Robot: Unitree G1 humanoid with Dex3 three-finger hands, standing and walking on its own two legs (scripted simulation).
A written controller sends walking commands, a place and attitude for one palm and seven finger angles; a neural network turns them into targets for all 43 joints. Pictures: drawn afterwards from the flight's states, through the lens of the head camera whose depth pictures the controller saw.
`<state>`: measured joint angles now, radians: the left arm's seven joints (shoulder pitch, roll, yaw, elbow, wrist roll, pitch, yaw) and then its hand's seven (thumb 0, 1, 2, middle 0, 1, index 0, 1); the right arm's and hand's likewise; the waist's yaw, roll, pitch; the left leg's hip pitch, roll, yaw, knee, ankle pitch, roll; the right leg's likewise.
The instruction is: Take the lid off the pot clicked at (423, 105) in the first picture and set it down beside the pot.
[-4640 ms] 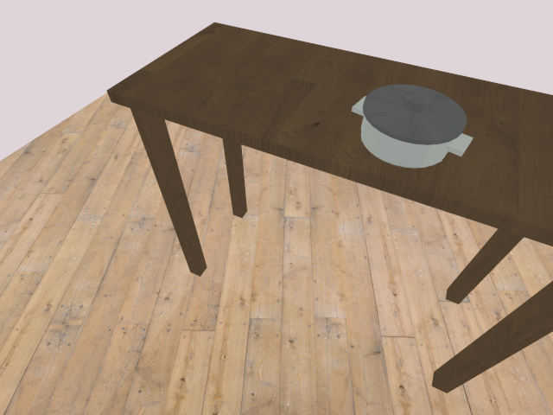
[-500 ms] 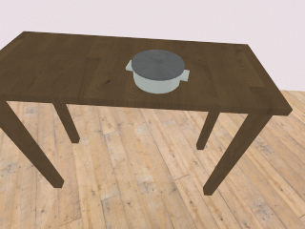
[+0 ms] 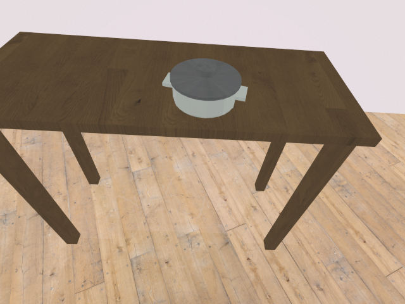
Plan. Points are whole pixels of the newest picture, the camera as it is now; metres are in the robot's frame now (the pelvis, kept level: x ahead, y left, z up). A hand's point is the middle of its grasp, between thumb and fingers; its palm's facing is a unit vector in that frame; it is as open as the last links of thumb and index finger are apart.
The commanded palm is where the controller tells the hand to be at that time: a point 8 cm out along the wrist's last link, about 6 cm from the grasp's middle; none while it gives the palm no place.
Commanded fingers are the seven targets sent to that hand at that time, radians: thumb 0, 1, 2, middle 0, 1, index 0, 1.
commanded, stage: shuffle to correct the standing spot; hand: left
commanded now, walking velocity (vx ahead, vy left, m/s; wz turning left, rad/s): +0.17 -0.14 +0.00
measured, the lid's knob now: (206, 69) +0.61 +0.03 +0.16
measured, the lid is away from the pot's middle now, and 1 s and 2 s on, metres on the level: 0.00 0.00 0.00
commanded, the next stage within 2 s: come to a stop and stand still in 0.74 s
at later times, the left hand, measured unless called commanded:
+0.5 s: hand out of the picture +0.02 +0.13 -0.19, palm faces +0.03 -0.99 -0.10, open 7.4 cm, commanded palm none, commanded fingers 0.00 0.90 0.90 -0.20 -0.30 -0.20 -0.30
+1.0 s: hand (178, 283) +0.20 +0.06 -0.16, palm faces +0.06 -0.97 -0.22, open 7.2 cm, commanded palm none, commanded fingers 0.00 0.90 0.90 -0.20 -0.30 -0.20 -0.30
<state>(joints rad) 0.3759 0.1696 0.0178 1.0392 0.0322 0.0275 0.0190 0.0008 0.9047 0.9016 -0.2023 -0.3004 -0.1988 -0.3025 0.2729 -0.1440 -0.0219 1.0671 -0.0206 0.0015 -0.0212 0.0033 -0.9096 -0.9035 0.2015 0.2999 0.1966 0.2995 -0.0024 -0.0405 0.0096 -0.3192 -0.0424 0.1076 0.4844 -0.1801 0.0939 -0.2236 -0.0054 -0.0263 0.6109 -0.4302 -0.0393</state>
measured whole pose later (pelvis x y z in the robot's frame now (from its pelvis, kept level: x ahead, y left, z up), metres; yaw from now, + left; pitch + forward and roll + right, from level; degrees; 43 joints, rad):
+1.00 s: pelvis +0.16 -0.12 +0.00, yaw +1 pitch +1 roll +0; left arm 0.26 0.15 0.05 0.97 0.03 -0.01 0.02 0.00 0.93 0.90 -0.20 -0.30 -0.20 -0.30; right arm 0.26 -0.20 -0.06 1.04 -0.02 0.02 -0.03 0.01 -0.91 -0.90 0.20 0.30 0.19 0.30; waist 0.00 0.01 0.04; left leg -0.47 0.05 0.08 0.97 -0.44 -0.04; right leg -0.25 -0.01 -0.10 0.51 -0.28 -0.04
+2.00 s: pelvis +0.14 -0.10 +0.01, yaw +1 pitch +0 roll +1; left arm 0.37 0.13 0.03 1.05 0.02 -0.01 0.02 0.00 0.91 0.90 -0.20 -0.30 -0.20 -0.30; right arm 0.39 -0.19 -0.05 1.11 -0.02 0.04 -0.01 0.01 -0.91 -0.90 0.20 0.30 0.19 0.30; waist -0.01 -0.01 -0.01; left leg -0.43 0.02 0.04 0.85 -0.36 -0.05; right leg -0.04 0.01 -0.04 0.38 -0.33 -0.04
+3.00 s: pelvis +0.17 -0.05 +0.00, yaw +1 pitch -2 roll -1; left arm 0.28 0.17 0.00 1.01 0.01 0.01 0.04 0.00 0.90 0.90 -0.20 -0.30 -0.20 -0.30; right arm 0.24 -0.17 -0.01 1.04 -0.01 0.00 -0.02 0.01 -0.92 -0.90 0.20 0.30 0.20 0.30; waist 0.00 -0.02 0.02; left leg -0.23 -0.02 0.10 0.54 -0.28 0.07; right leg -0.16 -0.04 -0.04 0.50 -0.31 0.03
